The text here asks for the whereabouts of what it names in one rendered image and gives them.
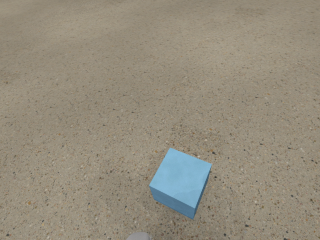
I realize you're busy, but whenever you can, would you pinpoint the carton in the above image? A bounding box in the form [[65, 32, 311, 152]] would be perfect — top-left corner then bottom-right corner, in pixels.
[[149, 148, 212, 220]]

